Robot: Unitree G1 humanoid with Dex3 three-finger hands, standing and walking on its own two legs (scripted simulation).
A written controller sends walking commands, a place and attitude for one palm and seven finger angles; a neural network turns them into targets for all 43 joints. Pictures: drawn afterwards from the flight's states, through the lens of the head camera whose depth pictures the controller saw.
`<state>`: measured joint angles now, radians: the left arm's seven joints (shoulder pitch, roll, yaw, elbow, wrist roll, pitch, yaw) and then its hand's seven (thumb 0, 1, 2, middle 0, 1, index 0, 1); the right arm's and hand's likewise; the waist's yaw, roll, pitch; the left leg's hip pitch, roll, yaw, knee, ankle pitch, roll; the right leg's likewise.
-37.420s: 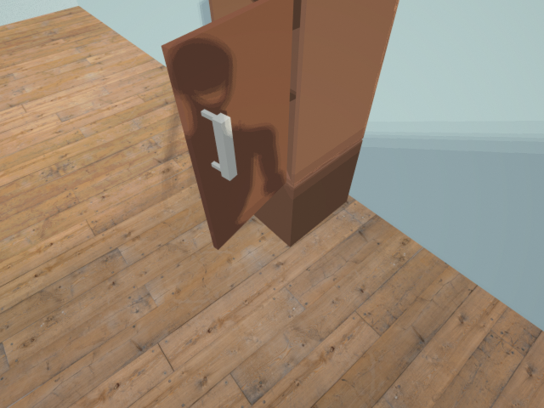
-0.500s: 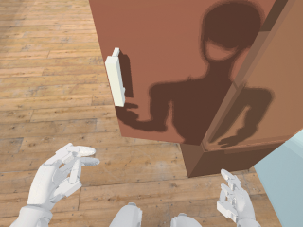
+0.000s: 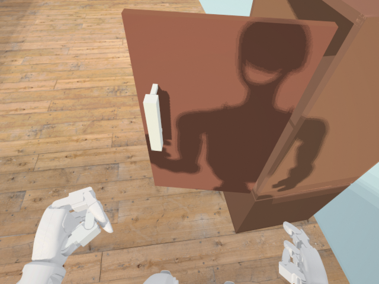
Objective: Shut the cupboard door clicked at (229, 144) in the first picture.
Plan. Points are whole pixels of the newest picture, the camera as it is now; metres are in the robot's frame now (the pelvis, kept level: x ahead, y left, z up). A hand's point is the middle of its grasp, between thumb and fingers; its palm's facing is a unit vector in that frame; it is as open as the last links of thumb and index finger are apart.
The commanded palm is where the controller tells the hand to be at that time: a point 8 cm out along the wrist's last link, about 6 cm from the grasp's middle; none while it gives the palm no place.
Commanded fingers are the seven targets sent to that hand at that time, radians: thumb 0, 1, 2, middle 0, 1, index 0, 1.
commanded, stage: raise the hand and make a fist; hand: left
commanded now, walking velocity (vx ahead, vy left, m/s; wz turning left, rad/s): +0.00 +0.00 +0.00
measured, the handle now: (156, 118) +0.44 +0.12 +0.10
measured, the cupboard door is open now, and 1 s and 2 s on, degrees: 75 75 75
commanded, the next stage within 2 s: bring the fist close to the handle in 0.74 s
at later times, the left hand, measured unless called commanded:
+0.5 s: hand (92, 206) +0.23 +0.19 +0.10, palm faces +0.01 -1.00 -0.06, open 3.1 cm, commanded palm +0.20 +0.24 +0.10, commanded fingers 0.00 0.90 0.90 -1.30 -1.50 -1.30 -1.50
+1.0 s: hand (108, 200) +0.24 +0.17 +0.10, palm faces +0.01 -1.00 -0.05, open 3.1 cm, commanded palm +0.23 +0.21 +0.10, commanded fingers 0.00 0.90 0.90 -1.30 -1.50 -1.30 -1.50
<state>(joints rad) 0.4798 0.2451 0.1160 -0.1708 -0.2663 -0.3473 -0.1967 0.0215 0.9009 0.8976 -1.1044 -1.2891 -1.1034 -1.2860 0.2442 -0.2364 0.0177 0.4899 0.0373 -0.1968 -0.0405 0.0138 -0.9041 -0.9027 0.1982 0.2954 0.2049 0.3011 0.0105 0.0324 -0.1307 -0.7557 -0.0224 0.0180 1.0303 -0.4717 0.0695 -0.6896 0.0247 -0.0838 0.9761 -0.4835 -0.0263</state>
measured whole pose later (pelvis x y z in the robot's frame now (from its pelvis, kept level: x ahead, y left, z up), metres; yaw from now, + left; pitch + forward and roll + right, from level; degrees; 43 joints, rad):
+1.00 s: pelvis +0.01 -0.01 +0.02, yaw +1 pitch +8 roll -2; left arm 0.32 0.24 0.12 -0.07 -0.26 -0.27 -0.20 0.02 0.90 0.90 -1.30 -1.50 -1.30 -1.50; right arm 0.25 -0.25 0.04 0.55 0.04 -0.23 -0.04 0.01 -0.90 -0.90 0.20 0.30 0.21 0.30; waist 0.00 0.04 -0.10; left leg -0.62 -0.03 0.01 0.90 -0.43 0.05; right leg -0.56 0.03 -0.09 0.86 -0.45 -0.04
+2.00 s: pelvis +0.02 -0.03 +0.03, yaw -1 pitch +9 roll +0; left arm -0.09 0.14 0.00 0.27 -0.14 -0.25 0.02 0.02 0.90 0.90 -1.30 -1.50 -1.30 -1.50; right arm 0.25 -0.24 0.03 0.58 0.03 -0.08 0.01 0.01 -0.91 -0.90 0.20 0.30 0.20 0.30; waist -0.03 0.02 -0.09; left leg -0.57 -0.02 0.04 0.83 -0.41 0.03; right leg -0.54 0.04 -0.05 0.83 -0.44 -0.06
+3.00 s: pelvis +0.01 -0.02 +0.02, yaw -1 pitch +11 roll -1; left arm -0.54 0.21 0.06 0.78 -0.16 -0.34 -0.12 0.02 0.90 0.91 -1.31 -1.50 -1.30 -1.50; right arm 0.31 -0.26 0.01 0.65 0.04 -0.05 0.01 0.01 -0.91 -0.90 0.20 0.30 0.20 0.30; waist -0.08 0.02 -0.08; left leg -0.64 -0.02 0.04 0.85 -0.39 0.05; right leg -0.61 0.03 -0.05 0.84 -0.42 -0.04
